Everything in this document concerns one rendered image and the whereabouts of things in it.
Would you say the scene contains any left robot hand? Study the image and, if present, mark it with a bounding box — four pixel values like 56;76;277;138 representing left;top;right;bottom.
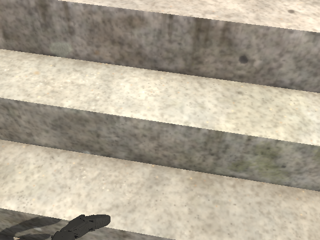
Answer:
51;214;111;240

